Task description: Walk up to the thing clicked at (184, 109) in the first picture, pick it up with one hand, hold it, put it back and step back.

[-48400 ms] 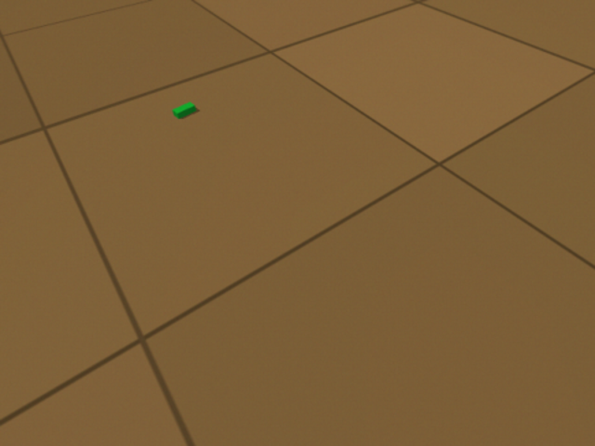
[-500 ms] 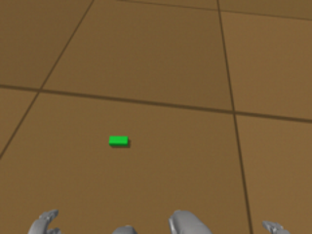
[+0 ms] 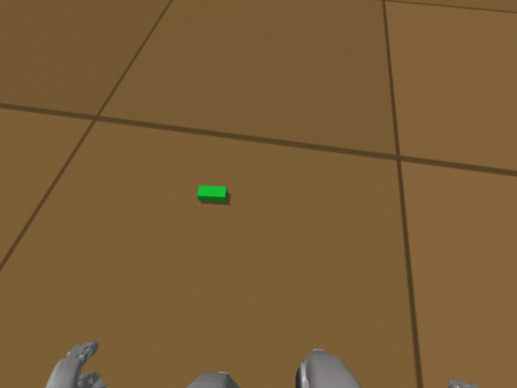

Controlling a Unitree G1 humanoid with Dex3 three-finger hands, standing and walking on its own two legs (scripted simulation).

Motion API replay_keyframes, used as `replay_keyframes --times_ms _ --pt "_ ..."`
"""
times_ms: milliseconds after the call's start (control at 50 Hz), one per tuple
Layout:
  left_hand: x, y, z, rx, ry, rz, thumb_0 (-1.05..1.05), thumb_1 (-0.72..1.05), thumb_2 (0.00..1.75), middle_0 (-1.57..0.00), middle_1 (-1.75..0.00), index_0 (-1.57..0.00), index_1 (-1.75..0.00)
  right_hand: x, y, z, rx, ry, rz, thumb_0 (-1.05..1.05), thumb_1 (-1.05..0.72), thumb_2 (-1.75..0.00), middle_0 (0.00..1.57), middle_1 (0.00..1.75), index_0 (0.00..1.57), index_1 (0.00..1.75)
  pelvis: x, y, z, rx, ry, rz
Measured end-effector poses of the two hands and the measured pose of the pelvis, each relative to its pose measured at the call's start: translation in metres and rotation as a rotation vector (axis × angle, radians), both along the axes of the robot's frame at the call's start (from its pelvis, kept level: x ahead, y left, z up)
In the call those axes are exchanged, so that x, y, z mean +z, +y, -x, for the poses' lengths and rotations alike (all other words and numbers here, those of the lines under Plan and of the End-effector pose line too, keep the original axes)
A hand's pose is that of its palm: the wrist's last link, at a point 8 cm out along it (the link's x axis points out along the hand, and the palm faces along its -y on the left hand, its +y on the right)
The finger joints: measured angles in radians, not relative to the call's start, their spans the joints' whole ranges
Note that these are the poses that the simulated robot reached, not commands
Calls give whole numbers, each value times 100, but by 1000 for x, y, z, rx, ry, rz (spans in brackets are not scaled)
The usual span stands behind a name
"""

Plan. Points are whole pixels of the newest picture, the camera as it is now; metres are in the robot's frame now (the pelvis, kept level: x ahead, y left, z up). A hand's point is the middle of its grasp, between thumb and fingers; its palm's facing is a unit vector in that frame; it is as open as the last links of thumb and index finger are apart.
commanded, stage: step back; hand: left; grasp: from above
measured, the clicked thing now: (212, 193) +0.91 +0.22 -0.73
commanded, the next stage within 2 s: stand in 1.50 s
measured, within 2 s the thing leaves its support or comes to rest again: neither
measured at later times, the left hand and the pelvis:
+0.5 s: hand out of the picture -0.11 +0.24 -0.12, palm faces -0.05 -0.91 -0.41, open 7.4 cm; pelvis -0.17 -0.03 +0.02, yaw -4 degrees
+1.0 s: hand out of the picture -0.10 +0.23 -0.13, palm faces +0.01 -0.92 -0.39, open 7.4 cm; pelvis -0.18 -0.04 +0.01, yaw +0 degrees
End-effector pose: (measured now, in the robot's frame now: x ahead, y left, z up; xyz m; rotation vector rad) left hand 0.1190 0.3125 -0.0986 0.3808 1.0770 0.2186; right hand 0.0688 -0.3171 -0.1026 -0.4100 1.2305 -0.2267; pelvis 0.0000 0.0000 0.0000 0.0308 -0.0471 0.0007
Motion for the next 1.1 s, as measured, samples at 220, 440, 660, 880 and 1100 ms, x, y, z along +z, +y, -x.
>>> replay_keyframes --times_ms 220,440,660,880,1100 --pt "1 -7 86 -9 68 28 1 91 90 -20 -30 -20 -30 25 1 61 -5 -85 3 0 -90 -90 21 30 21 30 15 -5 78 -53 13 52" --pt "8 -33 212 -4 157 -3 1 91 90 -20 -30 -20 -30 10 -36 139 -54 -131 -27 0 -91 -90 21 30 21 30 10 -30 160 -98 3 19" --pt "15 -9 256 74 71 -21 1 90 90 -20 -30 -21 -30 0 -27 228 -23 68 -38 0 -91 -90 21 30 21 30 11 -22 191 13 6 15" --pt "12 -19 245 38 102 26 1 91 90 -20 -30 -20 -30 12 -19 226 -42 -27 -60 0 -90 -90 21 30 21 30 19 -28 190 -8 -1 12" --pt "14 -51 222 66 35 41 1 90 90 -20 -30 -20 -30 1 -35 175 1 -21 -65 0 -91 -90 21 30 21 30 17 -42 166 18 1 33"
